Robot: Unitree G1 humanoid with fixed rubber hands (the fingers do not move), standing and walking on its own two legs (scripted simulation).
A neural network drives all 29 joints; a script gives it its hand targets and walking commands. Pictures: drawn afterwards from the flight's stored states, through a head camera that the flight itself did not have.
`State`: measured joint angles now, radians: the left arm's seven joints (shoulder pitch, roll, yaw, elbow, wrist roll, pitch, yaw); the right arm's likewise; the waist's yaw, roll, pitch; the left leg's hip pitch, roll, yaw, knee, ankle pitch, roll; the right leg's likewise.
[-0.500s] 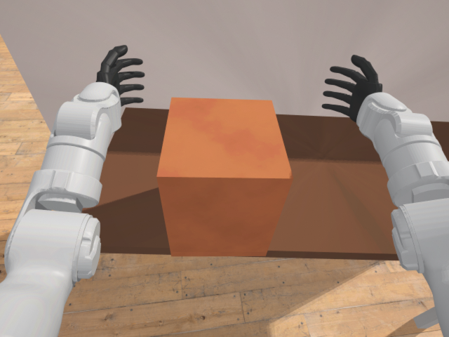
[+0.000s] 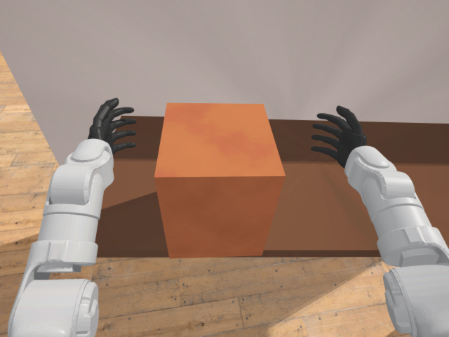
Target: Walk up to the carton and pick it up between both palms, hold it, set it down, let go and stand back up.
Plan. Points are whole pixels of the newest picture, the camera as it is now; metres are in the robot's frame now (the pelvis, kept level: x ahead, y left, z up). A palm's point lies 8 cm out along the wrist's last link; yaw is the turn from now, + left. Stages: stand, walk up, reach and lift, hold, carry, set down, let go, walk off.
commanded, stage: set down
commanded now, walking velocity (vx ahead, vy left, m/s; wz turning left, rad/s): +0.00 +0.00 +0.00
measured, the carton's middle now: (216, 181) +0.42 +0.04 +0.05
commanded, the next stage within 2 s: none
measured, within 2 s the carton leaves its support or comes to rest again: neither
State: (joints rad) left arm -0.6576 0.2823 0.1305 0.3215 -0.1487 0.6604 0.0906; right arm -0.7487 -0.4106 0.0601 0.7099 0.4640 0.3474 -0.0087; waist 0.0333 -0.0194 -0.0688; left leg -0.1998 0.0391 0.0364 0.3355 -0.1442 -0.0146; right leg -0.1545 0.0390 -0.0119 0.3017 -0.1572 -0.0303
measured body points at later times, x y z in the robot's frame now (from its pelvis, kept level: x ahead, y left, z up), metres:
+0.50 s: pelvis +0.00 +0.00 +0.00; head -0.01 +0.01 +0.45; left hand +0.33 +0.22 +0.13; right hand +0.36 -0.20 +0.12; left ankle +0.02 +0.13 -0.75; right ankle +0.00 -0.10 -0.75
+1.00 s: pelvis +0.01 +0.00 +0.00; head +0.01 +0.01 +0.45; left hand +0.27 +0.22 +0.08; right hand +0.28 -0.20 +0.08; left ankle +0.02 +0.13 -0.75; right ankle +0.00 -0.10 -0.75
